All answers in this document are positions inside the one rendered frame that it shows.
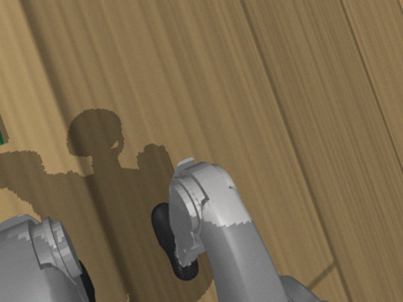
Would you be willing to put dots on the left robot foot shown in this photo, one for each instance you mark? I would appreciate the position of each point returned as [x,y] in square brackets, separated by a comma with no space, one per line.
[87,283]

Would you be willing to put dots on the right robot hand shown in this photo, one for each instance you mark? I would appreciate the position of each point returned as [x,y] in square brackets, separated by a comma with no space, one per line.
[297,292]

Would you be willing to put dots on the right robot foot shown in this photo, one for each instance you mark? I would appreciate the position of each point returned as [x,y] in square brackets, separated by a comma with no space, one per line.
[165,237]

